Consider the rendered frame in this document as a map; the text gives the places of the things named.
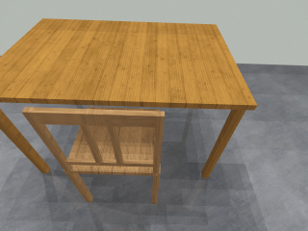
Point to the chair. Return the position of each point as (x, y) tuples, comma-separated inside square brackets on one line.
[(110, 141)]

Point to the table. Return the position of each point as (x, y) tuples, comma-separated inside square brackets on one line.
[(123, 63)]

